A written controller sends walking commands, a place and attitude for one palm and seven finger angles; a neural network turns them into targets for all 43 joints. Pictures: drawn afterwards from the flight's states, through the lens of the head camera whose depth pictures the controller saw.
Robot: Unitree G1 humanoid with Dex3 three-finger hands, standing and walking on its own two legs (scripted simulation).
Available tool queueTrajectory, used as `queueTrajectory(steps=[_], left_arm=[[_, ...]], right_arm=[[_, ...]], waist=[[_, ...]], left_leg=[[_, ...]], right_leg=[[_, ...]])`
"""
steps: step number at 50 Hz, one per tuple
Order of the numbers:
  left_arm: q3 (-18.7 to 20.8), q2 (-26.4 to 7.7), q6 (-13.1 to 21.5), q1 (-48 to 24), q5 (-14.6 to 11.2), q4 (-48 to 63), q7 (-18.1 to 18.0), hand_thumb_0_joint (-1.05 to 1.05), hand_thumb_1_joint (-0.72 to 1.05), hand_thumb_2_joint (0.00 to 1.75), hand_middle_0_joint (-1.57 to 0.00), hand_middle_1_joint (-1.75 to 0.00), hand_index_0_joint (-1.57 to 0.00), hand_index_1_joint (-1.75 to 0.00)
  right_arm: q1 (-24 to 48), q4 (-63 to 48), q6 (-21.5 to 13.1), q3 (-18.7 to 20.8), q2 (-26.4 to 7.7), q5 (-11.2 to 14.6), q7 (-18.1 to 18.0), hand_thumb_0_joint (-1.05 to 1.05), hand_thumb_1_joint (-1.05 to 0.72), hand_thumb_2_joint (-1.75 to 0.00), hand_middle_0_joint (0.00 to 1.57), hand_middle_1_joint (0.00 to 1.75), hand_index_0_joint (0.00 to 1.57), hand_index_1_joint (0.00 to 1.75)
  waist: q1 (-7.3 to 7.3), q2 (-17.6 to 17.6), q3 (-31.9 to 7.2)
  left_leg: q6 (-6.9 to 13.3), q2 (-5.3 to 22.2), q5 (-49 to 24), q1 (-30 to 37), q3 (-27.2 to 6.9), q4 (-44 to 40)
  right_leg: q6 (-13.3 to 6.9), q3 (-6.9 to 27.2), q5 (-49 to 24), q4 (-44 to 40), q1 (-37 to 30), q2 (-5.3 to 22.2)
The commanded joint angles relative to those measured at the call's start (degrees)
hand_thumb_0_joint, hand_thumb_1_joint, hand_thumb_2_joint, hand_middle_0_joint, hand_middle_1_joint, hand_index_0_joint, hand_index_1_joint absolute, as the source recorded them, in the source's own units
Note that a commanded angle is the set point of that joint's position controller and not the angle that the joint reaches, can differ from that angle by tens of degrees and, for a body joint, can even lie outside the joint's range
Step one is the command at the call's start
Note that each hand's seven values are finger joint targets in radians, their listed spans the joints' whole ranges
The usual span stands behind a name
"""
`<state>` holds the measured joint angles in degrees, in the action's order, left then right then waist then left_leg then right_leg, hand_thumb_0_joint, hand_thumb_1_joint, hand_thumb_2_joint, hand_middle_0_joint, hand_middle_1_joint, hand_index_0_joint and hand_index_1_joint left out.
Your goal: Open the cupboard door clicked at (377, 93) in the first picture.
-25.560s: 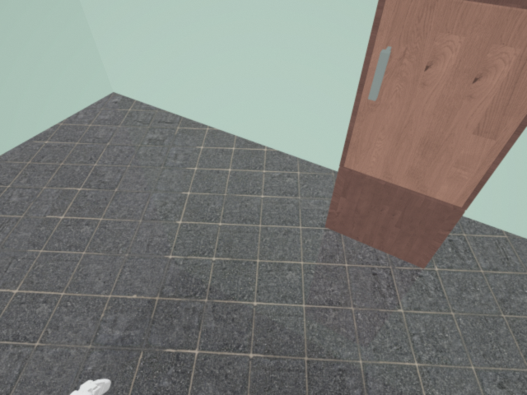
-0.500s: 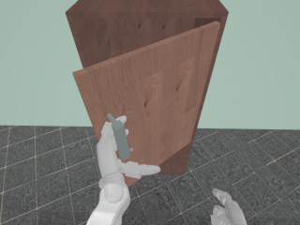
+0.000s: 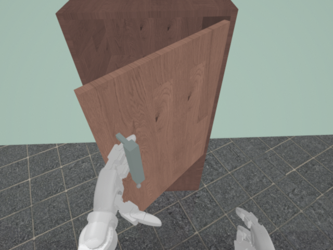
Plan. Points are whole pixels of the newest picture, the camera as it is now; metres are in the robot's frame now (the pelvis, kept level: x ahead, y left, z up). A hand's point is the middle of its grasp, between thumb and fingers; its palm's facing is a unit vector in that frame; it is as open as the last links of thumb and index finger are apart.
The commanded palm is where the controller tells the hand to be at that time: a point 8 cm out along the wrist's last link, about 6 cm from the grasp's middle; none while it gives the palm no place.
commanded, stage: slide the hand sideways off the handle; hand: left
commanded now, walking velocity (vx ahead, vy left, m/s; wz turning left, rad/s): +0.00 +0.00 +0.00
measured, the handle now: (129, 159) +0.30 +0.10 +0.09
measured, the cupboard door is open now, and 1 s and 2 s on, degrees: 43 42 42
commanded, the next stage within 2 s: draw the hand back to the body in 0.68 s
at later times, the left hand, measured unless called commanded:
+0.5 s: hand (102, 209) +0.19 +0.14 +0.08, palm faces +0.07 -1.00 -0.05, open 16.0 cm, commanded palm +0.15 +0.20 +0.09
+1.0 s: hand (73, 210) +0.18 +0.18 +0.10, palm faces +0.05 -1.00 -0.04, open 16.3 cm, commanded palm +0.14 +0.24 +0.11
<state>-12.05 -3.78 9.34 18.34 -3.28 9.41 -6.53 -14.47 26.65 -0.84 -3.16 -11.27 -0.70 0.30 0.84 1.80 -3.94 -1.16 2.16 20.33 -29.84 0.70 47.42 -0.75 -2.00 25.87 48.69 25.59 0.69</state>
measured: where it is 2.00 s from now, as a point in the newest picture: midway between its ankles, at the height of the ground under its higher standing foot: outside the picture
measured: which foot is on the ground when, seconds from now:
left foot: down 0.00-1.00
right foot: down 0.00-1.00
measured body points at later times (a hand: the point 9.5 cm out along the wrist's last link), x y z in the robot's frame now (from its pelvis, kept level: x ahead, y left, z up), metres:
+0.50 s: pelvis +0.02 -0.02 -0.01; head +0.03 -0.04 +0.44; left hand +0.18 +0.19 +0.09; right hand +0.21 -0.24 -0.08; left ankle +0.04 +0.13 -0.70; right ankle +0.00 -0.11 -0.70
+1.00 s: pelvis +0.00 +0.02 -0.01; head +0.00 +0.01 +0.44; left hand +0.17 +0.24 +0.11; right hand +0.19 -0.19 -0.07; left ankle +0.04 +0.13 -0.70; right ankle +0.00 -0.11 -0.70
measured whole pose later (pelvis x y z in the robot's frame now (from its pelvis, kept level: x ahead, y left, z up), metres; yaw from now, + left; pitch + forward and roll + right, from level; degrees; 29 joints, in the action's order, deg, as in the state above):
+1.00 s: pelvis +0.00 +0.02 -0.01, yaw +1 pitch +5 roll -2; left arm 4.4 -12.4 11.4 33.2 -14.5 23.5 7.8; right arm -15.8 25.8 -7.6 -2.4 -11.6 2.2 -3.3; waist -1.3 2.9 -5.9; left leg -0.1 1.8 23.1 -36.5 -1.5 54.6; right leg 0.3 -3.9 27.5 52.3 29.7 0.8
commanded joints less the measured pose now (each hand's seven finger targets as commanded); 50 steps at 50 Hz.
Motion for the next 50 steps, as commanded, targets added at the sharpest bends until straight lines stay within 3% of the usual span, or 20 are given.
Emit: queueTrajectory(steps=[1, 6, 14, 17, 21, 25, 28, 33, 37, 39, 42, 46, 47, 50], left_arm=[[8.4, -3.9, 4.5, 0.5, -1.0, 15.9, -0.7, 0.0, -0.5, 0.3, -0.15, -0.3, -0.15, -0.3], [10.6, -5.2, 6.2, 3.9, -3.1, 18.4, 1.9, 0.0, -0.5, 0.3, -0.15, -0.3, -0.15, -0.3], [14.4, -8.0, 9.1, 13.4, -6.1, 21.1, 7.2, 0.0, -0.5, 0.3, -0.15, -0.3, -0.15, -0.3], [17.6, -10.0, 9.6, 16.0, -7.6, 20.7, 9.3, 0.0, -0.5, 0.3, -0.15, -0.3, -0.15, -0.3], [20.0, -10.7, 10.5, 18.5, -10.0, 21.2, 12.5, 0.0, -0.5, 0.3, -0.15, -0.3, -0.15, -0.3], [23.2, -12.3, 10.9, 19.2, -12.3, 18.9, 15.2, 0.0, -0.5, 0.3, -0.15, -0.3, -0.15, -0.3], [21.0, -11.9, 11.9, 16.8, -13.2, 21.0, 18.1, 0.0, -0.5, 0.3, -0.15, -0.3, -0.15, -0.3], [20.5, -12.8, 12.1, 14.4, -14.8, 19.0, 21.9, 0.0, -0.5, 0.3, -0.15, -0.3, -0.15, -0.3], [20.6, -13.0, 11.2, 13.8, -14.5, 18.7, 20.6, 0.0, -0.5, 0.3, -0.15, -0.3, -0.15, -0.3], [18.8, -11.7, 10.6, 12.0, -13.8, 20.8, 19.1, 0.0, -0.5, 0.3, -0.15, -0.3, -0.15, -0.3], [21.2, -14.7, 9.1, 12.1, -12.3, 24.7, 16.1, 0.0, -0.5, 0.3, -0.15, -0.3, -0.15, -0.3], [20.4, -13.4, 6.4, 13.5, -11.4, 27.7, 14.0, 0.0, -0.5, 0.3, -0.15, -0.3, -0.15, -0.3], [20.7, -13.5, 5.5, 14.3, -11.4, 26.9, 13.7, 0.0, -0.5, 0.3, -0.15, -0.3, -0.15, -0.3], [19.6, -12.6, 2.9, 15.1, -11.8, 27.9, 14.0, 0.0, -0.5, 0.3, -0.15, -0.3, -0.15, -0.3]], right_arm=[[7.5, -11.1, -3.0, 2.9, -5.4, 0.3, -0.7, 0.0, -0.9, -0.9, 0.2, 0.3, 0.2, 0.3], [6.4, -11.0, -3.7, 3.4, -5.8, 0.4, -1.3, 0.0, -0.9, -0.9, 0.2, 0.3, 0.2, 0.3], [4.4, -11.1, -5.2, 4.4, -6.2, 1.0, -2.0, 0.0, -0.9, -0.9, 0.2, 0.3, 0.2, 0.3], [4.2, -10.7, -5.3, 4.8, -6.2, 1.2, -2.5, 0.0, -0.9, -0.9, 0.2, 0.3, 0.2, 0.3], [4.3, -10.9, -5.5, 5.0, -6.0, 1.7, -2.9, 0.0, -0.9, -0.9, 0.2, 0.3, 0.2, 0.3], [4.7, -10.3, -5.6, 5.2, -6.3, 2.1, -3.6, 0.0, -0.9, -0.9, 0.2, 0.3, 0.2, 0.3], [4.6, -10.4, -6.7, 5.1, -6.8, 2.3, -4.0, 0.0, -0.9, -0.9, 0.2, 0.3, 0.2, 0.3], [4.4, -9.7, -8.5, 5.0, -7.6, 2.6, -4.7, 0.0, -0.9, -0.9, 0.2, 0.3, 0.2, 0.3], [5.0, -9.8, -9.9, 5.1, -7.7, 2.7, -4.8, 0.0, -0.9, -0.9, 0.2, 0.3, 0.2, 0.3], [4.9, -10.5, -10.2, 4.9, -7.6, 2.8, -4.7, 0.0, -0.9, -0.9, 0.2, 0.3, 0.2, 0.3], [5.4, -11.0, -10.3, 4.5, -7.3, 2.8, -4.6, 0.0, -0.9, -0.9, 0.2, 0.3, 0.2, 0.3], [5.4, -11.6, -10.2, 4.0, -6.7, 3.1, -4.4, 0.0, -0.9, -0.9, 0.2, 0.3, 0.2, 0.3], [5.5, -11.5, -10.3, 4.0, -6.8, 3.1, -4.3, 0.0, -0.9, -0.9, 0.2, 0.3, 0.2, 0.3], [5.7, -11.5, -10.4, 3.6, -7.1, 3.4, -4.3, 0.0, -0.9, -0.9, 0.2, 0.3, 0.2, 0.3]], waist=[[-2.82, -2.7, -5.2], [-1.92, -4.0, -5.6], [-1.94, -4.4, -8.3], [-2.14, -5.5, -8.6], [-2.48, -4.0, -8.3], [-2.38, -5.8, -7.2], [-1.46, -3.3, -7.5], [-0.55, -4.0, -5.6], [-1.69, -3.0, -6.1], [-1.59, -1.1, -6.9], [-3.14, 1.8, -8.1], [-3.14, 3.4, -7.6], [-3.13, 1.9, -7.2], [-2.65, 1.7, -5.6]], left_leg=[[2.2, -2.4, -3.0, 5.0, 0.2, -6.3], [2.3, -2.7, -4.8, 4.3, 0.2, -4.4], [2.3, -3.0, -8.3, 2.5, 0.0, -1.3], [2.2, -3.2, -8.6, 1.0, -0.2, 0.0], [2.0, -3.4, -8.7, -0.2, -0.4, 0.8], [1.8, -3.5, -7.5, -2.1, -0.9, 2.1], [2.1, -3.4, -7.5, -1.3, -1.3, 2.4], [2.4, -3.2, -5.2, -2.3, -2.1, 2.8], [2.5, -2.9, -3.1, -1.8, -2.5, 1.6], [2.4, -2.9, -1.9, -0.8, -2.6, 0.6], [2.4, -2.6, -0.8, 0.2, -3.1, -1.7], [2.2, -2.1, 0.4, 1.7, -3.5, -3.8], [2.1, -1.8, 0.9, 1.3, -3.9, -4.3], [2.1, -1.7, 2.1, 1.7, -4.0, -5.3]], right_leg=[[-0.5, -0.2, -8.3, -10.4, 1.1, -1.3], [0.1, 0.3, -11.9, -9.8, 1.4, -1.4], [1.1, 1.2, -20.9, -7.2, 0.3, -0.8], [1.6, 2.4, -23.6, -7.1, -0.7, -0.4], [2.0, 2.8, -26.1, -6.3, -0.6, -0.1], [2.6, 4.3, -25.4, -7.0, -0.1, 0.5], [2.4, 4.1, -23.3, -7.0, 1.6, 0.4], [1.9, 3.7, -15.6, -7.9, 4.9, 0.0], [0.6, 2.0, -7.5, -7.4, 6.5, -1.2], [0.3, 0.6, -5.6, -6.5, 7.5, -1.5], [-0.3, -0.9, -4.1, -5.7, 6.1, -1.9], [-0.3, -2.5, -3.9, -5.5, 6.4, -2.4], [-0.4, -2.8, -3.6, -5.7, 5.7, -2.5], [0.0, -3.2, -3.1, -6.6, 6.0, -2.6]])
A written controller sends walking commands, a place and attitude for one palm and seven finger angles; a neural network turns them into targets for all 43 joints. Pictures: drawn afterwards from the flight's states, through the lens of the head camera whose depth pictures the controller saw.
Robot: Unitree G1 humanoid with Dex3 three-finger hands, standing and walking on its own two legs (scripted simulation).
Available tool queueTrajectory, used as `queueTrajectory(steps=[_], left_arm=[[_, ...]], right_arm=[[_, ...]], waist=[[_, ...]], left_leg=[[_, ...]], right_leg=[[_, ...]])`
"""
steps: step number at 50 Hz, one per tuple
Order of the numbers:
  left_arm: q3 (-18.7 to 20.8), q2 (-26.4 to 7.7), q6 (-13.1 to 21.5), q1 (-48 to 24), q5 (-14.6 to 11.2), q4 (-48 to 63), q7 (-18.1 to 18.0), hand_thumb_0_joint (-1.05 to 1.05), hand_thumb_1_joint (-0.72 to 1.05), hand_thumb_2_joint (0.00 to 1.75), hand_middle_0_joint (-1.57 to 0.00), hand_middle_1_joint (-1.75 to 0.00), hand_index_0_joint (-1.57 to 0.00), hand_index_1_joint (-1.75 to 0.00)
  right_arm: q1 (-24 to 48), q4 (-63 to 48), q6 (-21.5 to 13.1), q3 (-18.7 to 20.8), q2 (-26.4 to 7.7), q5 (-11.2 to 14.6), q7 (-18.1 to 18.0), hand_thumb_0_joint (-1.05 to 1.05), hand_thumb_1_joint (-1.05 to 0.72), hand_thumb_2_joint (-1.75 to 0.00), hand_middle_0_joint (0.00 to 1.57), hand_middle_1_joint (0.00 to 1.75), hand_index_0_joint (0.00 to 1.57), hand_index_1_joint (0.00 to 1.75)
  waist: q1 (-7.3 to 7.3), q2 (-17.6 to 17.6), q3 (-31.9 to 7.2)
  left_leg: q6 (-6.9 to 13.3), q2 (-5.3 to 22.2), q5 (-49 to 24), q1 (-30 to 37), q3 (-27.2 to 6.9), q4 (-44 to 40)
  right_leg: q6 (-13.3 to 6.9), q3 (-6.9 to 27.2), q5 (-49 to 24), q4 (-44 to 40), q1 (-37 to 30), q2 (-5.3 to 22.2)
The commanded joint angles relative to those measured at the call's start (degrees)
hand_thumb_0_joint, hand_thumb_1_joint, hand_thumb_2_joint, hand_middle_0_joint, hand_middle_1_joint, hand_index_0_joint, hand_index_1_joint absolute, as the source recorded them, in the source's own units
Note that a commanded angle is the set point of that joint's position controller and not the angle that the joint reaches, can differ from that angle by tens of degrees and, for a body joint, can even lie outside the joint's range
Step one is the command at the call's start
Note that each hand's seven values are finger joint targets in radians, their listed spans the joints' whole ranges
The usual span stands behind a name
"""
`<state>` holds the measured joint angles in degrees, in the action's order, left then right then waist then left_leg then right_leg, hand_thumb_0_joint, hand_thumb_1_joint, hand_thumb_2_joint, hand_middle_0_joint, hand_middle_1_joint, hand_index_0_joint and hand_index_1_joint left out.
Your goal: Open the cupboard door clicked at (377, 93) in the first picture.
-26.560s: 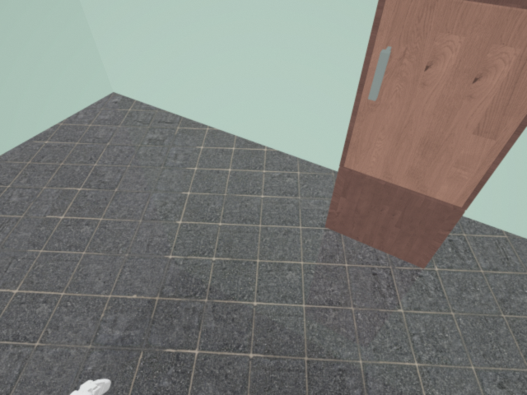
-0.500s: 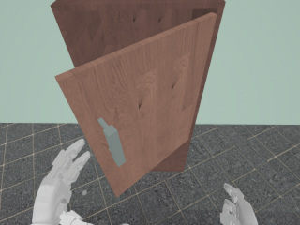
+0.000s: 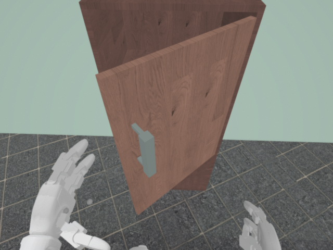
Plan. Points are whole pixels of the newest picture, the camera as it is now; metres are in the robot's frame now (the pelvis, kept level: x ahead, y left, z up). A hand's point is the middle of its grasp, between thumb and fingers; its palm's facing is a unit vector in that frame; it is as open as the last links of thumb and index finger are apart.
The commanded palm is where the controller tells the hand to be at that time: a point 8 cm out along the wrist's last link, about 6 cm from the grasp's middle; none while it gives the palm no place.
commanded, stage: draw the hand back to the body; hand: left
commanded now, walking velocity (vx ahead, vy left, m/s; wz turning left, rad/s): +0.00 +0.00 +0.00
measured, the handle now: (143, 150) +0.32 +0.09 +0.10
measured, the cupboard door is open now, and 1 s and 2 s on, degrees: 42 42 42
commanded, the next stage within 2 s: step back with the hand held close in 1.36 s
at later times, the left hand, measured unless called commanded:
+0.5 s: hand (56, 187) +0.19 +0.21 +0.15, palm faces +0.27 -0.91 -0.31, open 14.7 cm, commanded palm +0.15 +0.26 +0.18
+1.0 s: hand (34, 144) +0.24 +0.25 +0.21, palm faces +0.43 -0.81 -0.39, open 8.8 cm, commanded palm +0.19 +0.29 +0.22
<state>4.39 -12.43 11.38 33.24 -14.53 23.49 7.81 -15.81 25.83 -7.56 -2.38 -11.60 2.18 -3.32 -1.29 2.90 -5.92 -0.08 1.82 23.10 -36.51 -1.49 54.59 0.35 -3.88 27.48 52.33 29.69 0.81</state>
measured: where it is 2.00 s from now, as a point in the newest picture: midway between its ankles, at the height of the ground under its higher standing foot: outside the picture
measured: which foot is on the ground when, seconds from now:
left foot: down 0.00-1.00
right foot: down 0.00-1.00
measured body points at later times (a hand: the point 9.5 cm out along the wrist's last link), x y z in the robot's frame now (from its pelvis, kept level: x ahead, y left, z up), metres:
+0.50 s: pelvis +0.01 +0.00 +0.03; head +0.00 -0.01 +0.48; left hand +0.17 +0.26 +0.17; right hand +0.20 -0.21 -0.03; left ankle +0.05 +0.12 -0.69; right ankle -0.01 -0.13 -0.69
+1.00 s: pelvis +0.04 -0.01 +0.05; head +0.03 -0.03 +0.50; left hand +0.21 +0.29 +0.23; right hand +0.23 -0.23 -0.03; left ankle +0.05 +0.12 -0.69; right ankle -0.01 -0.13 -0.69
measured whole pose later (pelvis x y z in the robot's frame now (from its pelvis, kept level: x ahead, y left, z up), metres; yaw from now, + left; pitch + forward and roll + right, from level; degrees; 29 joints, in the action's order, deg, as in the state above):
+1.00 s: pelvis +0.04 -0.01 +0.05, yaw -2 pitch -3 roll +0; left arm 18.4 -19.8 3.5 27.6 -4.0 25.0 -7.3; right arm -11.0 35.2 -6.1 -2.0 -12.9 -0.3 -5.4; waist -4.3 2.9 0.6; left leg -0.5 1.4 14.4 -9.0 1.5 26.9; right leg 0.3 -1.6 17.8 25.0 3.7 0.8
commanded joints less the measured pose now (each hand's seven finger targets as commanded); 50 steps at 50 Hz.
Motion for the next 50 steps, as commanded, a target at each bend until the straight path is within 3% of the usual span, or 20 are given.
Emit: queueTrajectory(steps=[1, 7, 9, 11, 12, 14, 15, 16, 17, 18, 24, 27, 31, 37, 41, 43, 47, 50], left_arm=[[3.7, -4.3, -0.1, -0.2, -0.7, 13.3, -0.3, 0.0, -0.5, 0.3, -0.15, -0.3, -0.15, -0.3], [6.6, -7.1, -2.4, -2.9, -1.0, 16.4, 0.0, 0.0, -0.5, 0.3, -0.15, -0.3, -0.15, -0.3], [7.1, -7.3, -2.4, -3.7, -1.3, 17.9, 0.2, 0.0, -0.5, 0.3, -0.15, -0.3, -0.15, -0.3], [8.0, -7.7, -2.6, -4.1, -2.1, 18.1, 0.7, 0.0, -0.43, 0.33, -0.15, -0.3, -0.15, -0.3], [9.3, -8.6, -2.9, -3.9, -2.3, 17.5, 0.8, 0.0, -0.4, 0.34, -0.15, -0.3, -0.15, -0.3], [8.6, -7.8, -3.9, -4.8, -2.5, 17.6, 1.5, 0.0, -0.32, 0.37, -0.16, -0.3, -0.16, -0.3], [10.7, -16.5, -3.8, -6.8, 6.4, 22.3, -6.2, 0.0, -0.29, 0.39, -0.16, -0.3, -0.16, -0.3], [9.2, -11.8, -4.9, -2.5, 7.2, 19.8, -9.5, 0.0, -0.26, 0.4, -0.16, -0.3, -0.16, -0.3], [9.6, -11.7, -5.8, -1.3, 7.7, 18.6, -11.0, 0.0, -0.22, 0.42, -0.16, -0.3, -0.16, -0.3], [7.5, -9.2, -6.4, -0.2, 8.7, 17.1, -11.8, 0.0, -0.18, 0.43, -0.16, -0.3, -0.16, -0.3], [10.3, -12.4, -6.0, -2.6, 11.0, 17.1, -15.2, 0.0, 0.02, 0.52, -0.17, -0.3, -0.17, -0.3], [12.4, -14.6, -5.3, -4.1, 11.7, 18.2, -16.1, 0.0, 0.13, 0.57, -0.17, -0.3, -0.17, -0.3], [13.6, -14.3, -5.0, -3.7, 11.8, 17.5, -16.5, 0.0, 0.27, 0.63, -0.18, -0.3, -0.18, -0.3], [16.8, -15.4, -5.0, -5.7, 11.3, 13.0, -16.4, 0.0, 0.48, 0.72, -0.19, -0.3, -0.19, -0.3], [18.7, -16.1, -4.3, -7.8, 11.1, 13.9, -16.1, 0.0, 0.62, 0.78, -0.19, -0.3, -0.19, -0.3], [19.5, -16.7, -4.4, -8.7, 11.1, 14.1, -16.2, 0.0, 0.69, 0.81, -0.19, -0.3, -0.19, -0.3], [21.8, -18.4, -4.2, -10.3, 10.9, 14.1, -16.3, 0.0, 0.83, 0.87, -0.2, -0.3, -0.2, -0.3], [21.8, -17.4, -4.2, -10.6, 10.6, 12.1, -16.0, 0.0, 0.9, 0.9, -0.2, -0.3, -0.2, -0.3]], right_arm=[[7.0, -10.4, -3.8, 2.7, -6.8, 0.5, -0.7, 0.0, -0.9, -0.9, 0.2, 0.3, 0.2, 0.3], [7.1, -9.8, -4.7, 2.2, -7.3, 0.5, -1.3, 0.0, -0.9, -0.9, 0.2, 0.3, 0.2, 0.3], [7.0, -9.5, -5.2, 2.0, -7.3, 0.7, -1.4, 0.0, -0.9, -0.9, 0.2, 0.3, 0.2, 0.3], [6.8, -9.0, -5.8, 1.9, -7.2, 0.8, -1.5, 0.0, -0.9, -0.9, 0.2, 0.3, 0.2, 0.3], [6.9, -8.5, -5.9, 1.9, -7.4, 0.7, -1.5, 0.0, -0.9, -0.9, 0.2, 0.3, 0.2, 0.3], [7.2, -8.4, -6.2, 1.7, -7.5, 0.9, -1.6, 0.0, -0.9, -0.9, 0.2, 0.3, 0.2, 0.3], [7.9, -9.3, -5.5, 1.6, -6.9, 0.2, -2.9, 0.0, -0.9, -0.9, 0.2, 0.3, 0.2, 0.3], [7.3, -8.7, -5.2, 1.3, -5.8, -0.4, -3.5, 0.0, -0.9, -0.9, 0.2, 0.3, 0.2, 0.3], [7.5, -8.4, -4.9, 1.4, -6.0, -0.4, -3.6, 0.0, -0.9, -0.9, 0.2, 0.3, 0.2, 0.3], [7.2, -7.8, -4.4, 1.0, -5.8, -0.6, -3.5, 0.0, -0.9, -0.9, 0.2, 0.3, 0.2, 0.3], [8.6, -6.1, -3.3, 1.4, -6.5, -1.4, -3.8, 0.0, -0.9, -0.9, 0.2, 0.3, 0.2, 0.3], [9.3, -4.8, -3.7, 1.5, -6.7, -1.7, -4.0, 0.0, -0.9, -0.9, 0.2, 0.3, 0.2, 0.3], [9.7, -3.3, -3.9, 1.6, -6.5, -1.8, -3.7, 0.0, -0.9, -0.9, 0.2, 0.3, 0.2, 0.3], [10.9, -1.4, -2.9, 2.3, -6.9, -2.0, -3.6, 0.0, -0.9, -0.9, 0.2, 0.3, 0.2, 0.3], [11.1, -0.9, -2.2, 2.5, -6.8, -2.2, -3.1, 0.0, -0.9, -0.9, 0.2, 0.3, 0.2, 0.3], [11.5, -0.6, -2.0, 2.4, -6.7, -2.3, -3.0, 0.0, -0.9, -0.9, 0.2, 0.3, 0.2, 0.3], [11.9, 0.0, -1.8, 2.8, -6.9, -2.3, -2.8, 0.0, -0.9, -0.9, 0.2, 0.3, 0.2, 0.3], [11.9, 0.3, -1.3, 2.9, -6.7, -2.4, -2.6, 0.0, -0.9, -0.9, 0.2, 0.3, 0.2, 0.3]], waist=[[-0.35, 0.1, -2.5], [-0.62, -0.1, -2.2], [-0.59, 1.5, -2.3], [-0.68, 2.4, -2.3], [-0.94, 1.1, -2.8], [-0.63, 1.7, -1.5], [-2.94, 3.3, -1.3], [-1.8, 2.4, 1.1], [-2.12, -0.6, 1.7], [-1.36, 0.6, 3.0], [-1.56, -0.6, 1.9], [-1.98, 0.6, 0.6], [-2.1, 1.8, 1.4], [-2.45, -2.6, 4.0], [-2.69, -0.8, 1.9], [-2.9, 1.9, 1.8], [-3.08, 1.1, 1.2], [-2.84, -0.2, 2.1]], left_leg=[[1.0, -1.3, 0.3, 8.1, -2.1, -13.1], [1.0, -1.3, 0.8, 9.8, -2.6, -14.5], [0.8, -1.3, 0.3, 10.8, -2.7, -14.9], [0.8, -1.3, -0.2, 11.6, -2.7, -15.3], [0.8, -1.3, -0.6, 11.6, -2.9, -15.4], [0.7, -1.3, -1.0, 12.2, -2.8, -15.9], [0.6, -1.2, 0.3, 13.1, -1.6, -18.2], [0.6, -1.4, 0.3, 14.0, -0.7, -18.6], [0.6, -1.4, -0.1, 14.0, -0.9, -18.5], [0.7, -1.1, -0.9, 15.0, -0.4, -18.8], [1.1, -0.7, -5.7, 20.7, 0.3, -23.1], [1.2, -0.8, -9.0, 23.8, 0.7, -24.8], [1.0, -0.7, -13.8, 26.6, 1.2, -26.8], [1.3, -0.5, -16.8, 28.4, 2.1, -29.1], [1.3, -0.6, -20.6, 30.9, 2.6, -29.9], [1.2, -0.7, -22.2, 31.5, 2.8, -30.4], [1.3, -0.6, -25.0, 33.0, 3.2, -30.3], [1.3, -0.6, -25.4, 33.3, 3.4, -30.8]], right_leg=[[-1.1, -1.3, -4.0, -10.7, 2.0, -2.8], [-1.2, -1.2, -3.4, -12.2, 0.5, -2.9], [-1.2, -1.5, -4.0, -12.2, 0.4, -2.9], [-1.2, -1.4, -4.7, -12.9, -0.1, -2.9], [-1.3, -1.5, -5.0, -13.1, -1.1, -3.0], [-1.2, -1.7, -5.4, -13.6, -1.1, -2.9], [-2.1, 2.6, -5.6, -18.1, -3.3, -1.7], [-2.1, 2.2, -4.7, -19.9, -3.0, -1.2], [-2.0, 2.2, -4.0, -21.0, -3.2, -1.3], [-1.8, 1.8, -4.6, -21.0, -3.7, -1.0], [-1.5, 1.6, -9.0, -24.6, -9.8, -0.8], [-1.6, 1.5, -12.2, -26.0, -13.2, -0.6], [-1.4, 1.2, -16.8, -27.0, -15.7, -0.6], [-1.1, 1.2, -20.3, -29.8, -18.4, -0.8], [-1.1, 1.5, -24.0, -30.2, -20.7, -0.7], [-1.1, 1.5, -25.4, -30.3, -21.7, -0.5], [-1.1, 1.8, -28.4, -31.1, -22.8, -0.7], [-0.8, 1.5, -29.0, -31.4, -22.6, -0.8]])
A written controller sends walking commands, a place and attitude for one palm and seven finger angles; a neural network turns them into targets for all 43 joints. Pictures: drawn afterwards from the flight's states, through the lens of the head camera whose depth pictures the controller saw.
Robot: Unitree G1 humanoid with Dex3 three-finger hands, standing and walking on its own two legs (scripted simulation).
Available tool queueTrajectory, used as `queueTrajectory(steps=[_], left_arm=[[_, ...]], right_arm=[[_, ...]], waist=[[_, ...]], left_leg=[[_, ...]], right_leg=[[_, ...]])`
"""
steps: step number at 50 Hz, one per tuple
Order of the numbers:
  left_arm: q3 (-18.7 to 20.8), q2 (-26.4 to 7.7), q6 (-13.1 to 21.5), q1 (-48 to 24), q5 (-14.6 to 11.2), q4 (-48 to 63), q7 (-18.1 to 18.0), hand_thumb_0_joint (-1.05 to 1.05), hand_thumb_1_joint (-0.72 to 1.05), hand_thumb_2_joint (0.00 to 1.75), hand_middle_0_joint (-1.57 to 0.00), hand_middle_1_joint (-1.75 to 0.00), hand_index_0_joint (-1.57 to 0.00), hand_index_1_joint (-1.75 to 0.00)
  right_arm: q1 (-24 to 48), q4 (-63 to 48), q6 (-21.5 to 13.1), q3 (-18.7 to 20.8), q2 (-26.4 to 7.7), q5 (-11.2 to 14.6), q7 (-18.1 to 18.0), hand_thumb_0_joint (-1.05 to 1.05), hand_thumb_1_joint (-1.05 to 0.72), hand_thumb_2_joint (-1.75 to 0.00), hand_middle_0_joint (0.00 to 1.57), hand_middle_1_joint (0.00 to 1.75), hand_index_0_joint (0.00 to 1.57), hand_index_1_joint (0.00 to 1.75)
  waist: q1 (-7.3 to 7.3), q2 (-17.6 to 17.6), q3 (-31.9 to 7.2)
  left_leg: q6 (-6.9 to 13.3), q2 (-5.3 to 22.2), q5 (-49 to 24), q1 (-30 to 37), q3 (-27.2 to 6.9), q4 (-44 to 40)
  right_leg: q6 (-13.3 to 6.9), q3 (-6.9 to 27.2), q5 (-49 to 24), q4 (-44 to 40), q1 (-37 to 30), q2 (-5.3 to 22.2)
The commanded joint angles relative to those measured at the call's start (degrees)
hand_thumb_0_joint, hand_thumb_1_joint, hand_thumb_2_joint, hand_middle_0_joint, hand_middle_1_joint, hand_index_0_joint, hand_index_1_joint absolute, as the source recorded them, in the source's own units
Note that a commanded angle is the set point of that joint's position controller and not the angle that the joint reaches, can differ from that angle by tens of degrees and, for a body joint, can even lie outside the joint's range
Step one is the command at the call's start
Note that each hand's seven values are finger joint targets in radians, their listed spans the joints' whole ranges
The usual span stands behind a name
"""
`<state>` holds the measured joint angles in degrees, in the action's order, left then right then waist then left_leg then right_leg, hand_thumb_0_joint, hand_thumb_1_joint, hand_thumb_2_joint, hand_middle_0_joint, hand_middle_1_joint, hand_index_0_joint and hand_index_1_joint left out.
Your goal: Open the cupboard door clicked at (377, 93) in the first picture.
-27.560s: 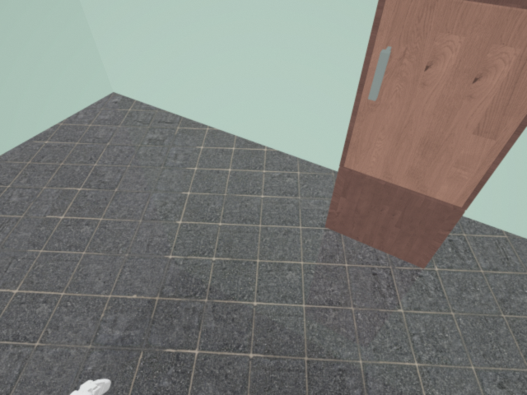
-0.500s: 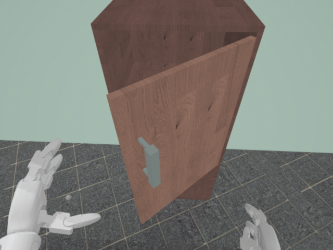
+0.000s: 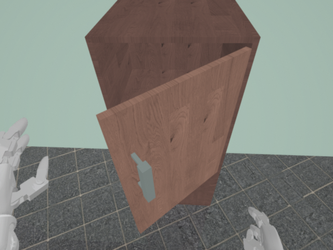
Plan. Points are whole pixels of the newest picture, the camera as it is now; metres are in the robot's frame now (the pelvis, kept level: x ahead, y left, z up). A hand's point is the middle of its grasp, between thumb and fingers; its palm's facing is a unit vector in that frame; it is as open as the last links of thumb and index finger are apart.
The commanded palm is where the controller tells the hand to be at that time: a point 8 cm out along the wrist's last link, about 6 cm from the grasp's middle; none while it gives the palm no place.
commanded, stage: draw the hand back to the body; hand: left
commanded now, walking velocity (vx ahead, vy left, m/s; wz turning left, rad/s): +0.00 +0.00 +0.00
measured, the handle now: (142, 177) +0.27 +0.10 +0.05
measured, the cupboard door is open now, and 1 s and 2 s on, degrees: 42 42 42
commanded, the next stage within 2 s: step back with the hand held close in 0.36 s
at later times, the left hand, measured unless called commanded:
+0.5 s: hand (44, 179) +0.19 +0.25 +0.16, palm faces +0.45 -0.81 -0.38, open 7.4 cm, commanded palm +0.14 +0.29 +0.18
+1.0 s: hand out of the picture +0.11 +0.29 +0.16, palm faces +0.38 -0.78 -0.50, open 7.4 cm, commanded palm +0.05 +0.32 +0.18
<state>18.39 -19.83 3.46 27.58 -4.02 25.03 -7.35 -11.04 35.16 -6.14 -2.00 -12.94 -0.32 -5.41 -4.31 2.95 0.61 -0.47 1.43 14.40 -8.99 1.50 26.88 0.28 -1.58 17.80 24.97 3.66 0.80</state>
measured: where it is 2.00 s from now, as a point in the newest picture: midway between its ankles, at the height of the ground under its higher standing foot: outside the picture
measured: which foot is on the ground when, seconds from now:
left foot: down 0.00-1.00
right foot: down 0.00-1.00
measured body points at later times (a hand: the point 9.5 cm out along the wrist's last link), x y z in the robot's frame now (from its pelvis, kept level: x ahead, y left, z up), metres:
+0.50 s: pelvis +0.00 -0.01 +0.00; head -0.02 -0.03 +0.45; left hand +0.16 +0.29 +0.18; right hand +0.19 -0.23 -0.08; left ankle +0.00 +0.12 -0.74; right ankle -0.04 -0.12 -0.74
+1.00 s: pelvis -0.09 +0.03 -0.01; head -0.07 +0.03 +0.44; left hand +0.09 +0.33 +0.19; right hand +0.09 -0.21 -0.08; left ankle +0.00 +0.12 -0.74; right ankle -0.04 -0.12 -0.74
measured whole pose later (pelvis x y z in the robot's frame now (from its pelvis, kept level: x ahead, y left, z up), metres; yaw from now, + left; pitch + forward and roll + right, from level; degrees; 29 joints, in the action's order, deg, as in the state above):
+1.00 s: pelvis -0.09 +0.03 -0.01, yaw -1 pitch -2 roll -2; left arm 24.6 -24.7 9.6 32.3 -2.7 30.0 -8.0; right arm -10.6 30.3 -0.4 0.0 -12.7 0.7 -4.5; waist -0.3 1.1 3.9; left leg 1.9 1.6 7.8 -20.5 2.6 30.1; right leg 2.1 -0.3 10.8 28.4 15.7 0.8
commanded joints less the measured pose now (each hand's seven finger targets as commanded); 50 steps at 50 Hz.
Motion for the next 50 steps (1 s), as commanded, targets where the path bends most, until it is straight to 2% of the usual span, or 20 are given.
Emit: queueTrajectory(steps=[1, 3, 8, 11, 12, 15, 18, 20, 23, 24, 25, 26, 27, 29, 32, 35, 39, 42, 47, 50], left_arm=[[6.9, -8.8, 3.5, -4.2, 0.0, 9.3, -0.6, 0.0, 0.9, 0.9, -0.2, -0.3, -0.2, -0.3], [5.8, -7.7, 3.2, -3.4, -0.2, 7.5, -0.2, 0.0, 0.9, 0.9, -0.2, -0.3, -0.2, -0.3], [7.2, -9.9, 3.6, -5.3, -0.2, 9.5, 0.0, 0.0, 0.9, 0.9, -0.2, -0.3, -0.2, -0.3], [7.9, -10.8, 4.2, -6.0, 0.1, 11.9, -0.2, 0.0, 0.9, 0.9, -0.2, -0.3, -0.2, -0.3], [8.4, -11.7, 4.2, -6.2, 0.2, 12.2, -0.4, 0.0, 0.9, 0.9, -0.2, -0.3, -0.2, -0.3], [7.6, -10.6, 4.2, -5.7, 0.1, 11.6, -0.4, 0.0, 0.9, 0.9, -0.2, -0.3, -0.2, -0.3], [7.4, -9.7, 3.9, -4.1, -0.1, 8.9, -0.2, 0.0, 0.9, 0.9, -0.2, -0.3, -0.2, -0.3], [7.1, -9.6, 4.0, -5.0, -0.1, 9.1, 0.0, 0.0, 0.9, 0.9, -0.2, -0.3, -0.2, -0.3], [6.6, -9.1, 4.0, -5.2, -0.2, 8.4, 0.2, 0.0, 0.9, 0.9, -0.2, -0.3, -0.2, -0.3], [7.7, -10.9, 4.3, -8.7, -0.2, 10.7, -0.1, 0.0, 0.9, 0.9, -0.2, -0.3, -0.2, -0.3], [14.2, -17.8, 6.6, -13.6, 0.4, 13.2, -0.3, 0.0, 0.9, 0.9, -0.2, -0.3, -0.2, -0.3], [11.3, -13.9, 6.7, -7.4, 0.5, 8.5, 0.3, 0.0, 0.9, 0.9, -0.2, -0.3, -0.2, -0.3], [11.1, -14.4, 6.7, -7.2, 0.8, 9.2, 0.4, 0.0, 0.9, 0.9, -0.2, -0.3, -0.2, -0.3], [9.3, -11.6, 6.4, -2.3, 0.8, 8.2, 0.6, 0.0, 0.9, 0.9, -0.2, -0.3, -0.2, -0.3], [9.3, -11.7, 6.3, 1.0, 0.8, 11.3, 0.4, 0.0, 0.9, 0.9, -0.2, -0.3, -0.2, -0.3], [11.5, -13.7, 6.5, 2.9, 0.8, 15.0, -0.2, 0.0, 0.9, 0.9, -0.2, -0.3, -0.2, -0.3], [13.5, -15.1, 7.1, 4.3, 0.7, 16.7, -1.0, 0.0, 0.9, 0.9, -0.2, -0.3, -0.2, -0.3], [14.2, -15.2, 7.7, 5.4, 0.6, 16.4, -1.5, 0.0, 0.9, 0.9, -0.2, -0.3, -0.2, -0.3], [13.6, -13.5, 9.1, 4.5, 1.3, 15.0, -1.9, 0.0, 0.9, 0.9, -0.2, -0.3, -0.2, -0.3], [13.1, -12.6, 10.2, 3.0, 2.3, 14.6, -2.1, 0.0, 0.9, 0.9, -0.2, -0.3, -0.2, -0.3]], right_arm=[[7.2, -9.1, -2.5, 2.7, -5.4, 0.2, -0.3, 0.0, -0.9, -0.9, 0.2, 0.3, 0.2, 0.3], [7.3, -9.1, -1.9, 2.8, -5.6, 0.3, -0.1, 0.0, -0.9, -0.9, 0.2, 0.3, 0.2, 0.3], [7.9, -9.5, -1.2, 3.2, -5.7, 0.1, -0.2, 0.0, -0.9, -0.9, 0.2, 0.3, 0.2, 0.3], [8.0, -9.2, -1.7, 3.1, -5.3, 0.1, -0.3, 0.0, -0.9, -0.9, 0.2, 0.3, 0.2, 0.3], [8.0, -9.0, -1.9, 3.1, -5.4, 0.0, -0.4, 0.0, -0.9, -0.9, 0.2, 0.3, 0.2, 0.3], [8.1, -8.8, -2.1, 3.0, -5.1, 0.1, -0.4, 0.0, -0.9, -0.9, 0.2, 0.3, 0.2, 0.3], [8.0, -8.6, -1.8, 3.1, -5.2, 0.1, -0.3, 0.0, -0.9, -0.9, 0.2, 0.3, 0.2, 0.3], [8.1, -8.5, -1.7, 3.3, -5.3, 0.2, -0.2, 0.0, -0.9, -0.9, 0.2, 0.3, 0.2, 0.3], [8.2, -8.5, -1.4, 3.3, -5.4, 0.2, -0.1, 0.0, -0.9, -0.9, 0.2, 0.3, 0.2, 0.3], [8.5, -8.7, -1.6, 3.3, -5.5, 0.3, -0.2, 0.0, -0.9, -0.9, 0.2, 0.3, 0.2, 0.3], [7.5, -10.1, -0.5, 3.3, -6.7, 0.7, 0.0, 0.0, -0.9, -0.9, 0.2, 0.3, 0.2, 0.3], [7.7, -9.0, 0.5, 3.4, -5.9, 0.3, 0.0, 0.0, -0.9, -0.9, 0.2, 0.3, 0.2, 0.3], [8.4, -9.5, 1.1, 3.6, -6.1, 0.5, 0.0, 0.0, -0.9, -0.9, 0.2, 0.3, 0.2, 0.3], [7.7, -10.4, 2.3, 3.9, -6.2, 0.4, 0.2, 0.0, -0.9, -0.9, 0.2, 0.3, 0.2, 0.3], [7.3, -11.6, 3.7, 4.5, -6.7, 0.7, 0.3, 0.0, -0.9, -0.9, 0.2, 0.3, 0.2, 0.3], [7.3, -13.2, 4.6, 4.8, -6.6, 0.9, 0.4, 0.0, -0.9, -0.9, 0.2, 0.3, 0.2, 0.3], [7.2, -14.1, 4.9, 5.0, -6.3, 1.0, 0.1, 0.0, -0.9, -0.9, 0.2, 0.3, 0.2, 0.3], [7.1, -14.1, 4.6, 5.2, -6.6, 1.0, 0.0, 0.0, -0.9, -0.9, 0.2, 0.3, 0.2, 0.3], [6.2, -14.1, 2.8, 5.3, -7.5, 1.1, 0.0, 0.0, -0.9, -0.9, 0.2, 0.3, 0.2, 0.3], [5.6, -13.9, 1.5, 5.4, -7.8, 1.0, 0.1, 0.0, -0.9, -0.9, 0.2, 0.3, 0.2, 0.3]], waist=[[0.28, -0.9, -3.7], [0.39, -1.4, -2.7], [0.01, -2.7, -4.9], [-0.07, 1.0, -6.5], [-0.17, 0.2, -6.8], [0.15, 0.9, -4.9], [0.16, -0.8, -3.4], [0.3, 0.2, -3.7], [0.33, -1.1, -3.3], [0.33, -0.6, -3.9], [2.93, -1.9, 0.6], [3.26, -5.1, -1.0], [3.06, -4.2, -0.9], [3.34, -3.4, -3.9], [3.31, 0.2, -8.2], [3.11, -0.1, -11.2], [3.06, -0.2, -10.7], [3.13, 2.0, -9.1], [3.85, 3.6, -4.1], [4.13, 3.5, -1.6]], left_leg=[[1.7, -0.1, -16.8, 5.9, 0.6, -3.3], [1.9, 0.0, -16.6, 5.8, 0.7, -3.7], [2.2, -0.4, -16.3, 6.5, 1.0, -3.7], [2.1, -0.7, -16.7, 7.7, 1.4, -3.3], [2.1, -0.7, -16.7, 7.5, 1.2, -3.3], [2.0, -0.6, -15.6, 7.4, 1.3, -3.5], [2.1, -0.5, -15.9, 6.7, 1.4, -3.7], [2.1, -0.5, -16.1, 7.2, 1.6, -3.8], [2.0, -0.4, -14.7, 7.0, 1.2, -4.4], [2.1, -0.5, -14.0, 7.2, 1.1, -4.5], [2.7, 0.7, -12.4, 4.3, 0.6, -1.5], [2.7, 0.6, -12.6, 4.0, -0.1, -0.3], [2.6, 0.5, -13.8, 3.7, 0.0, -0.1], [2.3, 1.1, -18.1, 4.2, 0.6, 0.1], [2.1, 2.3, -24.7, 4.8, 0.4, -0.4], [1.9, 3.1, -27.5, 4.6, 0.1, -0.8], [1.9, 3.7, -23.1, 0.4, -0.9, -2.0], [2.2, 4.2, -17.7, -3.8, -2.0, -3.4], [3.5, 5.6, 9.2, -17.0, -4.8, -8.6], [4.4, 6.4, 20.5, -23.9, -6.3, -9.5]], right_leg=[[-0.6, -0.8, -19.3, -4.3, 3.7, -0.9], [-0.4, -0.8, -19.5, -4.7, 3.7, -0.7], [-0.3, -0.2, -20.7, -5.2, 2.3, -0.7], [-0.4, 0.0, -21.1, -5.4, 2.1, -0.5], [-0.5, 0.0, -21.2, -5.5, 1.5, -0.5], [-0.4, 0.0, -20.1, -6.1, 2.8, -0.6], [-0.3, 0.0, -21.0, -6.3, 2.7, -0.6], [-0.2, 0.1, -21.1, -6.3, 2.9, -0.7], [-0.2, 0.0, -18.9, -6.8, 2.9, -0.8], [-0.2, 0.1, -18.1, -7.0, 2.9, -0.8], [0.0, 4.2, -22.9, -10.1, 9.3, 1.9], [0.0, 3.7, -25.9, -9.3, 8.3, 3.1], [0.0, 3.7, -28.9, -8.7, 8.0, 3.6], [0.4, 2.9, -31.1, -6.6, 6.9, 3.6], [0.5, 1.9, -31.5, -3.8, 4.8, 3.0], [0.7, 1.6, -30.2, -1.6, 4.5, 1.8], [0.7, 1.8, -24.9, -0.2, 4.6, 1.1], [0.7, 2.1, -20.5, 0.6, 4.6, 0.9], [0.7, 2.9, -6.3, 1.9, 3.4, -0.1], [0.7, 3.5, 3.3, 2.7, 3.6, -0.8]])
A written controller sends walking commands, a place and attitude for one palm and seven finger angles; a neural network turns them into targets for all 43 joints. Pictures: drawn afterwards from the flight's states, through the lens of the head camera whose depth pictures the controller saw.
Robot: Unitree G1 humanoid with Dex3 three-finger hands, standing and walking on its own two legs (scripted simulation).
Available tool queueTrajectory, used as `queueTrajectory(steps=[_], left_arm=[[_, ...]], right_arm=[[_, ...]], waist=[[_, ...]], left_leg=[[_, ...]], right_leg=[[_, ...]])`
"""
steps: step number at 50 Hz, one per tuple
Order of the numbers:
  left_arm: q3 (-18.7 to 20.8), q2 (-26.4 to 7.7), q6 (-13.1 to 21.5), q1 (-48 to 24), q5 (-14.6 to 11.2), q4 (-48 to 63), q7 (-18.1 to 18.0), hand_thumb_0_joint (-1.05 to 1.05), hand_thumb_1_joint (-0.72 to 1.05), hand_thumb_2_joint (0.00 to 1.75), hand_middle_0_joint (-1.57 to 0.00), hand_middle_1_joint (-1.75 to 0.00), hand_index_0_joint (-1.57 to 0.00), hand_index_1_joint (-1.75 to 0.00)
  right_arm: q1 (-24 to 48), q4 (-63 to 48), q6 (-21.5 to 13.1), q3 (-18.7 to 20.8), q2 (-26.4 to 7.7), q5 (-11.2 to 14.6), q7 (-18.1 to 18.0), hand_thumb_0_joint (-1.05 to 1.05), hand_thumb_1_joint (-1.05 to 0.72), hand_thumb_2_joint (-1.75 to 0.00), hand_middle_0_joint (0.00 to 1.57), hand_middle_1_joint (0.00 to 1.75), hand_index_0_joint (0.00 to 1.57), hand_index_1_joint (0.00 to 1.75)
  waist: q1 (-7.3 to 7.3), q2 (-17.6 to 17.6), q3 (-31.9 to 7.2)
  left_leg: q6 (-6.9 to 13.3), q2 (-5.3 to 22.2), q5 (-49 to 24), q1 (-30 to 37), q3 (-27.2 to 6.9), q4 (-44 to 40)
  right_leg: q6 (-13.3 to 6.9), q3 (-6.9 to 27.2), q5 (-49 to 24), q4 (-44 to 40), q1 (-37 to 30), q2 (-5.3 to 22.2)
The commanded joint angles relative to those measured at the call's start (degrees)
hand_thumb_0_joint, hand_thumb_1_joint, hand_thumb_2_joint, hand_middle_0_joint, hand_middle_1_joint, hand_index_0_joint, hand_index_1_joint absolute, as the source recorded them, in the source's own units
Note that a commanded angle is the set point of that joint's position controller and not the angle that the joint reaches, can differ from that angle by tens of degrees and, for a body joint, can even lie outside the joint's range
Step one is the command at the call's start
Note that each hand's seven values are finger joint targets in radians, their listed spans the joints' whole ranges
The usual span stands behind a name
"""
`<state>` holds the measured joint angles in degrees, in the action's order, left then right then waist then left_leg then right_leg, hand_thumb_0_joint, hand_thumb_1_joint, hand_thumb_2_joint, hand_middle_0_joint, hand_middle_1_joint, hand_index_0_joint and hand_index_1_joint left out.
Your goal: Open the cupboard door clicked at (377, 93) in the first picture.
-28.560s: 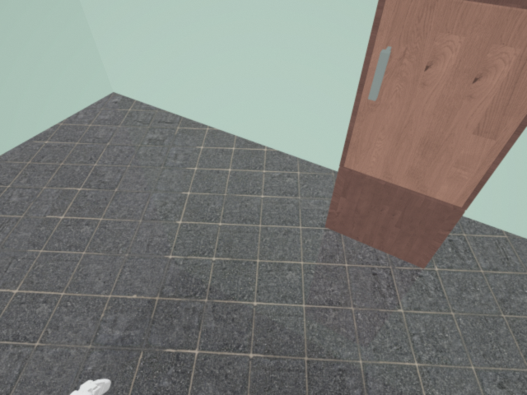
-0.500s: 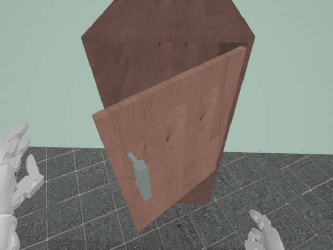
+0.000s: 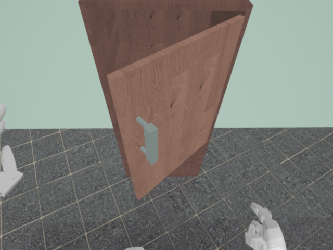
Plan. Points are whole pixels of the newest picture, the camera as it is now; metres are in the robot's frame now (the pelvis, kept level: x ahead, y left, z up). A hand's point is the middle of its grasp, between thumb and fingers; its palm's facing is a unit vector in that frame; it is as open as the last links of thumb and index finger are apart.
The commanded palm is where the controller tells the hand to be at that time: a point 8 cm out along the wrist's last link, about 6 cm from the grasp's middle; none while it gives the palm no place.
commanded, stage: step back with the hand held close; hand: left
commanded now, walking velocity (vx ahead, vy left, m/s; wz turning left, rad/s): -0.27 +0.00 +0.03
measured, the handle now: (146, 140) +0.36 +0.08 +0.06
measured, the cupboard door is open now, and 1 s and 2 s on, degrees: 42 42 42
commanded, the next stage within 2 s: stop stepping back and stand still in 0.34 s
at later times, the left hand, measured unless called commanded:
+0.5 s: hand out of the picture +0.02 +0.30 +0.20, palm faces +0.55 -0.72 -0.43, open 7.4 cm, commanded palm -0.05 +0.34 +0.18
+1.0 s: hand out of the picture -0.06 +0.29 +0.20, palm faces +0.34 -0.80 -0.50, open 7.4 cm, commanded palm -0.11 +0.35 +0.18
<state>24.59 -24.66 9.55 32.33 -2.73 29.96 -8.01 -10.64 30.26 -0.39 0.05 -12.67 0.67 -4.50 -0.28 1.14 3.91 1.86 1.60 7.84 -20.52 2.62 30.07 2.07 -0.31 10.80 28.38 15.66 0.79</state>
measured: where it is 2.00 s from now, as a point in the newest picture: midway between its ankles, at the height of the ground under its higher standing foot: outside the picture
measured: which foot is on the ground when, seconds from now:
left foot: down 0.00-0.50, up 0.52-0.68, down 0.70-1.00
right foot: down 0.00-0.26, up 0.28-0.50, down 0.52-0.72, up 0.74-1.00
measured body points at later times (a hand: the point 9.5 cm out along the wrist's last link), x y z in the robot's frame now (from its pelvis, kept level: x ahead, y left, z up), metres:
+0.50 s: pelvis -0.15 +0.02 -0.02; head -0.14 +0.05 +0.43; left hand -0.01 +0.34 +0.22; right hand +0.05 -0.18 -0.09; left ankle +0.08 +0.11 -0.72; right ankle -0.25 -0.08 -0.71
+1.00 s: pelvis -0.25 +0.05 +0.02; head -0.26 +0.07 +0.47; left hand -0.09 +0.33 +0.22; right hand -0.11 -0.18 -0.06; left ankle -0.18 +0.16 -0.73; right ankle -0.25 -0.05 -0.68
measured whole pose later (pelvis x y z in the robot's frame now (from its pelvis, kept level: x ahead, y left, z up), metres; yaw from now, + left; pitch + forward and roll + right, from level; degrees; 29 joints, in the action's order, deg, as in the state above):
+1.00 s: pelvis -0.25 +0.05 +0.02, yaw +0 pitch -1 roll -2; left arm 23.7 -27.2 12.1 38.0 -1.6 35.7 -8.6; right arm -16.2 34.7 -7.4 -1.2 -8.5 -1.3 -2.8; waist 2.1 -1.2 -0.4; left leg 0.6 3.7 8.5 -14.6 3.3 18.5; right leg -1.0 -7.5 22.7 44.8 20.3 -1.1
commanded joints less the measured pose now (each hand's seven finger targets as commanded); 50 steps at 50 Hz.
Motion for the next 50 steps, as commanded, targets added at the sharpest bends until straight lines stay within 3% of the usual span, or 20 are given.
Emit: queueTrajectory(steps=[1, 7, 9, 11, 13, 16, 23, 24, 26, 27, 29, 31, 34, 36, 37, 38, 40, 43, 46, 50], left_arm=[[6.9, -7.6, 4.3, -2.4, 1.3, 9.8, -1.5, 0.0, 0.9, 0.9, -0.2, -0.3, -0.2, -0.3], [6.8, -10.1, 5.9, -4.9, 1.0, 14.6, -3.1, 0.0, 0.9, 0.9, -0.2, -0.3, -0.2, -0.3], [6.7, -9.8, 5.5, -5.3, 1.0, 14.1, -3.6, 0.0, 0.9, 0.9, -0.2, -0.3, -0.2, -0.3], [6.7, -9.5, 5.6, -7.0, 0.9, 14.4, -3.9, 0.0, 0.9, 0.9, -0.2, -0.3, -0.2, -0.3], [9.1, -9.4, 5.3, -7.8, 1.5, 15.5, -4.0, 0.0, 0.9, 0.9, -0.2, -0.3, -0.2, -0.3], [11.0, -12.5, 6.4, -11.3, 1.1, 17.1, -3.6, 0.0, 0.9, 0.9, -0.2, -0.3, -0.2, -0.3], [8.5, -10.4, 5.3, -0.6, -2.5, 17.0, -2.7, 0.0, 0.9, 0.9, -0.2, -0.3, -0.2, -0.3], [9.6, -12.1, 5.9, -1.3, -2.3, 17.2, -2.2, 0.0, 0.9, 0.9, -0.2, -0.3, -0.2, -0.3], [9.6, -14.7, 6.0, -4.2, -1.2, 16.1, -1.9, 0.0, 0.9, 0.9, -0.2, -0.3, -0.2, -0.3], [12.2, -16.4, 6.3, -8.2, -1.8, 17.4, -2.8, 0.0, 0.9, 0.9, -0.2, -0.3, -0.2, -0.3], [5.7, -8.9, 3.8, -9.5, -1.8, 10.6, -0.6, 0.0, 0.9, 0.9, -0.2, -0.3, -0.2, -0.3], [5.5, -8.6, 3.4, -12.6, -0.4, 6.5, -1.3, 0.0, 0.9, 0.9, -0.2, -0.3, -0.2, -0.3], [0.9, -6.1, 3.5, -19.9, 0.8, 4.2, -2.1, 0.0, 0.9, 0.9, -0.2, -0.3, -0.2, -0.3], [-0.7, -6.6, 4.9, -26.2, 1.3, 10.6, -3.1, 0.0, 0.9, 0.9, -0.2, -0.3, -0.2, -0.3], [0.8, -8.3, 5.3, -24.0, 1.5, 9.0, -3.2, 0.0, 0.9, 0.9, -0.2, -0.3, -0.2, -0.3], [1.7, -10.1, 5.6, -22.7, 0.7, 13.1, -2.5, 0.0, 0.9, 0.9, -0.2, -0.3, -0.2, -0.3], [3.0, -8.9, 5.0, -11.5, 0.7, 16.8, -2.0, 0.0, 0.9, 0.9, -0.2, -0.3, -0.2, -0.3], [5.6, -8.2, 4.5, 3.6, 0.6, 19.7, -1.9, 0.0, 0.9, 0.9, -0.2, -0.3, -0.2, -0.3], [8.2, -9.6, 4.9, 5.1, 1.1, 17.1, -2.6, 0.0, 0.9, 0.9, -0.2, -0.3, -0.2, -0.3], [8.3, -9.7, 3.7, 0.1, 0.7, 8.2, -3.1, 0.0, 0.9, 0.9, -0.2, -0.3, -0.2, -0.3]], right_arm=[[4.9, -8.9, -4.7, 3.5, -8.1, -0.1, -0.8, 0.0, -0.9, -0.9, 0.2, 0.3, 0.2, 0.3], [1.8, -5.1, -6.2, 3.5, -6.6, -0.6, -0.6, 0.0, -0.9, -0.9, 0.2, 0.3, 0.2, 0.3], [1.7, -4.6, -6.2, 2.9, -5.9, -1.0, -0.8, 0.0, -0.9, -0.9, 0.2, 0.3, 0.2, 0.3], [2.0, -5.4, -6.2, 2.9, -7.6, -0.7, -1.4, 0.0, -0.9, -0.9, 0.2, 0.3, 0.2, 0.3], [4.0, -6.7, -7.9, 3.4, -8.8, -1.3, -1.9, 0.0, -0.9, -0.9, 0.2, 0.3, 0.2, 0.3], [3.9, -3.7, -9.3, 5.1, -6.6, -1.3, 0.2, 0.0, -0.9, -0.9, 0.2, 0.3, 0.2, 0.3], [5.4, -2.7, -9.8, 3.0, -3.9, -0.5, 2.2, 0.0, -0.9, -0.9, 0.2, 0.3, 0.2, 0.3], [4.4, -2.3, -9.8, 3.2, -4.3, -0.5, 2.1, 0.0, -0.9, -0.9, 0.2, 0.3, 0.2, 0.3], [4.6, -0.7, -8.3, 3.7, -6.1, -0.3, 2.1, 0.0, -0.9, -0.9, 0.2, 0.3, 0.2, 0.3], [5.0, 0.4, -8.4, 3.2, -6.4, -1.4, 2.1, 0.0, -0.9, -0.9, 0.2, 0.3, 0.2, 0.3], [2.5, -0.8, -8.3, 2.9, -5.8, 0.0, 1.2, 0.0, -0.9, -0.9, 0.2, 0.3, 0.2, 0.3], [5.6, -1.4, -9.2, 1.8, -5.4, -0.5, -0.6, 0.0, -0.9, -0.9, 0.2, 0.3, 0.2, 0.3], [2.8, 0.1, -10.8, 1.4, -7.0, -0.9, -2.1, 0.0, -0.9, -0.9, 0.2, 0.3, 0.2, 0.3], [1.3, -1.8, -11.8, 1.7, -7.7, -1.1, -1.7, 0.0, -0.9, -0.9, 0.2, 0.3, 0.2, 0.3], [2.5, -3.0, -12.3, 1.5, -6.5, -1.2, -1.6, 0.0, -0.9, -0.9, 0.2, 0.3, 0.2, 0.3], [2.5, -1.4, -12.9, 0.9, -4.6, -1.7, -0.9, 0.0, -0.9, -0.9, 0.2, 0.3, 0.2, 0.3], [3.5, -2.7, -12.9, 2.3, -6.0, -1.0, 0.8, 0.0, -0.9, -0.9, 0.2, 0.3, 0.2, 0.3], [5.3, -4.4, -11.3, 2.6, -5.6, -1.0, 2.1, 0.0, -0.9, -0.9, 0.2, 0.3, 0.2, 0.3], [4.4, -4.4, -9.6, 2.4, -4.7, -1.5, 1.6, 0.0, -0.9, -0.9, 0.2, 0.3, 0.2, 0.3], [3.0, -3.4, -8.5, 2.8, -5.2, -1.9, -0.6, 0.0, -0.9, -0.9, 0.2, 0.3, 0.2, 0.3]], waist=[[0.1, 4.9, -4.7], [1.43, -6.5, -9.1], [1.79, -6.1, -9.1], [1.84, 2.8, -4.9], [0.97, 24.9, -7.3], [-0.24, 10.1, -11.5], [-0.92, 16.1, -14.0], [-0.95, 10.4, -12.6], [-0.62, -15.2, -2.9], [0.3, -9.7, -4.4], [1.27, -12.4, -3.8], [0.82, -10.3, -0.4], [1.88, 7.1, -3.0], [2.27, 21.6, -4.6], [2.16, 14.3, -2.6], [2.57, 10.8, -7.1], [1.41, 3.9, -8.2], [0.06, 13.7, -8.4], [0.34, 19.0, -6.1], [0.59, 13.8, -6.3]], left_leg=[[2.0, 5.9, 28.8, -13.5, -7.3, -12.0], [-2.4, -2.4, 12.8, 11.3, -1.8, 13.7], [-1.9, -1.2, 13.2, 11.7, -2.7, 9.7], [0.0, 3.9, 26.4, 4.2, -10.9, -0.8], [6.7, 19.3, 52.1, -23.4, -33.2, -31.0], [3.3, 13.9, 29.6, -13.8, -18.6, -22.9], [-5.5, 8.0, 19.3, 0.4, -3.3, -20.5], [-7.7, 3.5, 14.9, 5.1, 2.2, -8.7], [-6.2, -3.4, 13.9, 1.2, -3.5, 36.0], [-5.8, -3.6, 15.4, -6.1, -7.0, 44.6], [-4.1, -0.1, 8.9, -11.4, -8.3, 38.1], [-1.9, 2.6, 10.1, -2.7, -5.1, 16.6], [-0.4, 1.2, 9.8, 13.4, -3.4, -7.7], [6.6, 18.1, 12.6, 19.2, -30.9, -16.7], [9.9, 20.4, 10.1, 18.4, -34.3, -18.1], [6.4, 19.0, 15.1, 17.3, -36.2, -20.8], [6.1, 16.7, 20.8, 12.4, -26.7, -21.0], [1.4, 10.0, 29.2, 1.7, -10.8, -25.1], [1.1, 10.9, 32.9, -4.2, -7.7, -27.8], [1.3, 10.7, 30.3, -4.5, -5.4, -22.9]], right_leg=[[-1.4, 2.6, 13.1, -0.9, -7.7, -0.6], [-7.7, 10.5, 16.5, -13.0, 17.6, 10.1], [-6.1, 7.5, 15.1, -10.1, 18.1, 9.4], [-3.0, 3.4, 26.1, -2.5, 19.4, 3.5], [0.0, -1.8, 18.5, 38.5, -4.8, -8.6], [-1.1, 0.2, 18.6, 49.6, -0.8, -8.3], [-5.2, -8.1, 26.4, 4.4, -7.0, -7.2], [-7.2, -4.3, 25.4, -11.3, -2.2, -3.4], [-14.5, 27.2, 24.4, -25.3, 22.9, 20.1], [-16.3, 25.3, 14.8, -23.6, 20.7, 22.9], [-12.0, 14.6, 5.6, -13.4, 7.2, 12.9], [-9.7, 10.4, -2.8, -9.6, 5.3, 11.5], [-5.7, 5.2, 5.8, 3.1, 4.9, 5.0], [-2.3, -0.3, 22.5, 22.4, 16.8, -2.1], [-2.4, 0.9, 21.3, 28.2, 20.0, -2.5], [-2.7, 3.4, 20.1, 32.7, 17.8, -1.7], [-2.4, 3.7, 12.9, 33.2, 13.6, -0.3], [-2.0, -3.3, 5.5, 29.9, 4.9, -1.9], [-2.7, -7.5, 9.2, 20.6, -0.9, -2.6], [-4.1, -11.4, 18.9, 7.1, -10.2, -5.0]])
